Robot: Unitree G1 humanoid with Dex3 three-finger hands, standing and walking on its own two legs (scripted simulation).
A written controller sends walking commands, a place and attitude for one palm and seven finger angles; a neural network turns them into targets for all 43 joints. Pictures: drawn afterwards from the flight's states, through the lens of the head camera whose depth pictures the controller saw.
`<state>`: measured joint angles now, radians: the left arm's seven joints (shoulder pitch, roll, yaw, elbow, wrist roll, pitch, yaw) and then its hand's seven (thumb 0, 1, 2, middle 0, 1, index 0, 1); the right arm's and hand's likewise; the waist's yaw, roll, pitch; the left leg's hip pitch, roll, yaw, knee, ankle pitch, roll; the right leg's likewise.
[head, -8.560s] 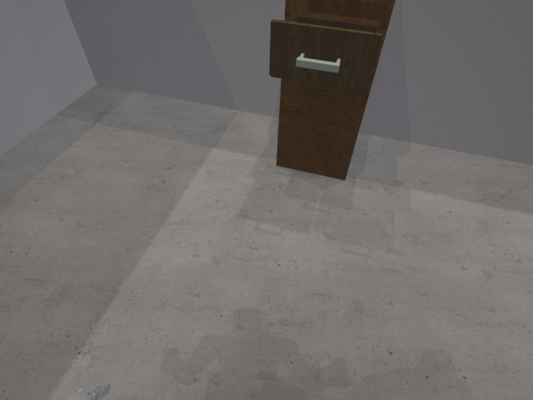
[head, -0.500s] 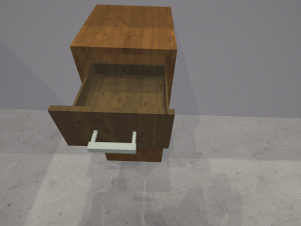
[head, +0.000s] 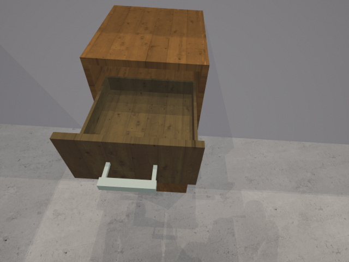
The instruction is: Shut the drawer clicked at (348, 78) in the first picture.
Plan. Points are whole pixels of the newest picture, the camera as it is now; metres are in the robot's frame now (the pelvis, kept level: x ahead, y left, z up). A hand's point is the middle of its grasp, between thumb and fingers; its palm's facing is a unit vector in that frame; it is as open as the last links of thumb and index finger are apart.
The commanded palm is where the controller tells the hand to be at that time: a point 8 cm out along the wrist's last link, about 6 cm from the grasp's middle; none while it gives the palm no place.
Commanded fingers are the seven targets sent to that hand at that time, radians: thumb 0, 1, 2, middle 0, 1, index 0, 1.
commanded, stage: come to a stop and stand still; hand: left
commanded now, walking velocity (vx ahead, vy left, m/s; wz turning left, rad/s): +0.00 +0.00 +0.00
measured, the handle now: (129, 176) +0.31 +0.14 +0.01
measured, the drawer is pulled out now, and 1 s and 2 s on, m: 0.30 0.30 0.27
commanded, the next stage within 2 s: look again from close up in 0.62 s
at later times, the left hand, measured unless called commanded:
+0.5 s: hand out of the picture +0.04 +0.16 -0.18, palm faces +0.00 -0.98 -0.19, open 7.3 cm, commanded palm none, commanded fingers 0.00 0.90 0.90 -0.20 -0.30 -0.20 -0.30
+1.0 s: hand out of the picture +0.02 +0.13 -0.18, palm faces +0.02 -0.99 -0.16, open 7.4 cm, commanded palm none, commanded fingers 0.00 0.90 0.90 -0.20 -0.30 -0.20 -0.30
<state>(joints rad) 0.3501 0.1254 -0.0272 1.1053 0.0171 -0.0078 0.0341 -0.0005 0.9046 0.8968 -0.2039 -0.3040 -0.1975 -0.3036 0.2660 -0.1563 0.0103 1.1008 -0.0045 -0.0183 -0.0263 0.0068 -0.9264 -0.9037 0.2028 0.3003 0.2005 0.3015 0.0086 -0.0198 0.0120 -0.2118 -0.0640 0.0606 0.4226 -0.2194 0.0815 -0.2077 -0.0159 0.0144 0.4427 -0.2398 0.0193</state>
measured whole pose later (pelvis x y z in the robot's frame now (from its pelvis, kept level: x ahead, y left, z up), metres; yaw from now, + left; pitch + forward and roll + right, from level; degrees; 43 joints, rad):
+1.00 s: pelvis +0.04 -0.02 +0.00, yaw +0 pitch -1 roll +0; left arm 0.32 0.13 -0.02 1.11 0.01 0.00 0.04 0.00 0.91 0.90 -0.20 -0.30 -0.20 -0.30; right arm 0.28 -0.13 0.02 1.15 0.00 -0.03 -0.04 0.01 -0.92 -0.90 0.20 0.30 0.20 0.30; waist 0.00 -0.02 0.02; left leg -0.12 -0.04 0.05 0.40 -0.26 0.05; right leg -0.12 0.01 0.01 0.41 -0.28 -0.01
